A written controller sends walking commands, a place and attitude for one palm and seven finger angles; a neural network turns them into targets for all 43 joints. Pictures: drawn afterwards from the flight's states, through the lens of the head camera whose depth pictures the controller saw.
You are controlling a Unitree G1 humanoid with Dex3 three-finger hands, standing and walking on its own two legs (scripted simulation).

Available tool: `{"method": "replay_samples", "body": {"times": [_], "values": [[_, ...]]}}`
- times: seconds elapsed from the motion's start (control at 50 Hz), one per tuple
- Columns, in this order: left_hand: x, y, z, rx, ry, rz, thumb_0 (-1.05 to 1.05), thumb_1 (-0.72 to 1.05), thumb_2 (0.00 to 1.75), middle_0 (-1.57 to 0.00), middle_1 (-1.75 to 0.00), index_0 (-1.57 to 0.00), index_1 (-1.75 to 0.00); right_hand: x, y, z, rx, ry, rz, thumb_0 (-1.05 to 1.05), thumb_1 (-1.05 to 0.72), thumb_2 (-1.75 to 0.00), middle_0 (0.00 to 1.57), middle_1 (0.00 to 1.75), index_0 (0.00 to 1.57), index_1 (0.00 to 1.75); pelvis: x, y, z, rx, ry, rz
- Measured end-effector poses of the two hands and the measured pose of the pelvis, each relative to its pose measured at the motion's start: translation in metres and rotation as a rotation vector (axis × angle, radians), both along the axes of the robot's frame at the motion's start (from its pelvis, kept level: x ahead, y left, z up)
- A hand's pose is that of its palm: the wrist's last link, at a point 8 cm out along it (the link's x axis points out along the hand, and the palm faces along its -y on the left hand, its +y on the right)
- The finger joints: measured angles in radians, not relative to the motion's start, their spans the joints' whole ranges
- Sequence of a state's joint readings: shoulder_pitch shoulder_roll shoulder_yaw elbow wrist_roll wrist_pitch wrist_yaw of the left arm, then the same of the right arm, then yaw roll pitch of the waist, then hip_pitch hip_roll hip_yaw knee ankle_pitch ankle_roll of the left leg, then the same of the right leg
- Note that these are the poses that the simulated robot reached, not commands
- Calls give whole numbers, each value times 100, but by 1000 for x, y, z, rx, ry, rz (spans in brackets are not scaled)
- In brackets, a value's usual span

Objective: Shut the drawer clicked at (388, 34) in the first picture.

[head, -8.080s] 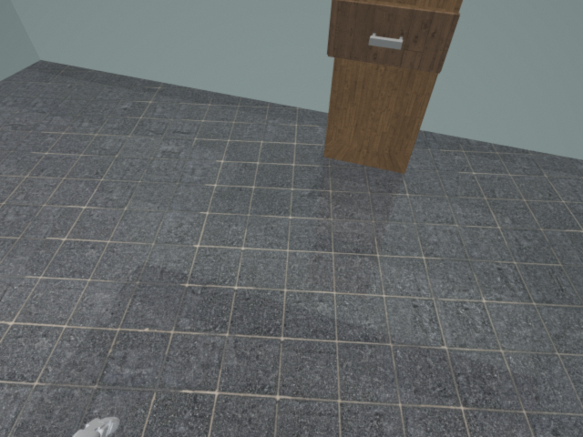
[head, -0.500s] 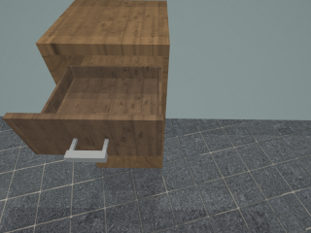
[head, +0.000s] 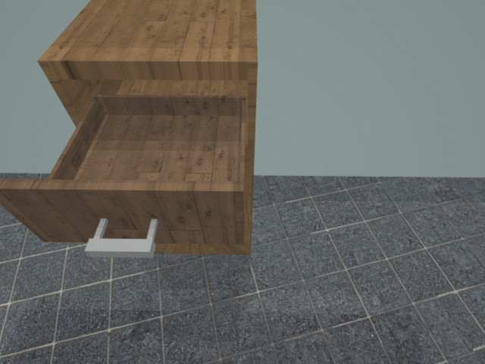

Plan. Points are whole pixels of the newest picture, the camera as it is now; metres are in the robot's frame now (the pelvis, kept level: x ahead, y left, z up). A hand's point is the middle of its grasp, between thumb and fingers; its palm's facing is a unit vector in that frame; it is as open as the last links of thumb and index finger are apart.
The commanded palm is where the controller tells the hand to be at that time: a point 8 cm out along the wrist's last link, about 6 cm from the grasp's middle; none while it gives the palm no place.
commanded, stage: come to a stop and stand still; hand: left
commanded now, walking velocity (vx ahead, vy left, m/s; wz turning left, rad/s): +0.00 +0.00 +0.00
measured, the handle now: (124, 236) +0.31 +0.23 +0.02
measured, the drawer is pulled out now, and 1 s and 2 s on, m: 0.30 0.30 0.30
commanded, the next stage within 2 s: look again from close up in 0.70 s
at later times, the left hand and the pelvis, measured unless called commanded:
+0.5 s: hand out of the picture -0.08 +0.22 -0.17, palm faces +0.03 -0.98 -0.22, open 7.4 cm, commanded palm none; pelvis -0.07 +0.04 +0.00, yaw +1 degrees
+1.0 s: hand out of the picture -0.10 +0.19 -0.17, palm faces +0.04 -0.99 -0.14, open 7.4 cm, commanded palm none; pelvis -0.08 +0.04 +0.00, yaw +1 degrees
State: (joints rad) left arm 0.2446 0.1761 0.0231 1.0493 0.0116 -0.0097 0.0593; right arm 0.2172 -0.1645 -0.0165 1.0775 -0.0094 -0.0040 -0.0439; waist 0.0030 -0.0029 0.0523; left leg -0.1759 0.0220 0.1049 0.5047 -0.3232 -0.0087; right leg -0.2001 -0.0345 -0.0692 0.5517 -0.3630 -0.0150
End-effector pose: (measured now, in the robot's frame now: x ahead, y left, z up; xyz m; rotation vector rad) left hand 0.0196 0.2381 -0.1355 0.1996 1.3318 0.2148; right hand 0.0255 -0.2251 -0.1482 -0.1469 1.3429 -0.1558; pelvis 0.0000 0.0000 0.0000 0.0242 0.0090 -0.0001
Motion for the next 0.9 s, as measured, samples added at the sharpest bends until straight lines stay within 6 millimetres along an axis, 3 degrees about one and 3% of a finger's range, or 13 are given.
{"method": "replay_samples", "body": {"times": [0.1,0.2,0.32,0.5,0.62,0.74,0.9], "values": [[-9,1,0,-8,-60,-50,1,91,90,-20,-30,-20,-30,2,-4,7,-7,-80,2,1,-92,-90,20,30,20,30,-23,5,-1,-25,-23,-12],[-21,9,-9,-38,-83,-46,1,91,90,-20,-30,-20,-30,-5,6,8,-21,-167,20,1,-91,-90,20,30,20,30,-39,18,-8,-38,-74,-7],[-43,17,-2,-51,-91,-44,1,91,90,-20,-30,-20,-30,-34,23,11,-3,-141,37,1,-92,-90,20,30,20,30,-56,28,-2,-34,-65,-1],[-102,27,2,-48,24,-4,1,91,90,-20,-30,-20,-30,-87,32,7,15,-12,36,1,-91,-90,20,30,20,30,-75,35,3,-30,-43,8],[-130,23,-1,-62,87,13,1,91,90,-20,-30,-20,-30,-110,37,5,23,41,18,1,-91,-90,20,30,20,30,-79,37,4,-30,-46,7],[-138,14,-5,-93,104,16,1,91,90,-20,-30,-20,-30,-119,42,5,24,55,2,1,-91,-90,20,30,20,30,-81,38,4,-32,-44,5],[-131,3,-10,-128,80,16,1,91,90,-20,-30,-20,-30,-118,49,6,28,53,-3,1,-91,-90,20,30,20,30,-82,40,4,-33,-38,7]]}}
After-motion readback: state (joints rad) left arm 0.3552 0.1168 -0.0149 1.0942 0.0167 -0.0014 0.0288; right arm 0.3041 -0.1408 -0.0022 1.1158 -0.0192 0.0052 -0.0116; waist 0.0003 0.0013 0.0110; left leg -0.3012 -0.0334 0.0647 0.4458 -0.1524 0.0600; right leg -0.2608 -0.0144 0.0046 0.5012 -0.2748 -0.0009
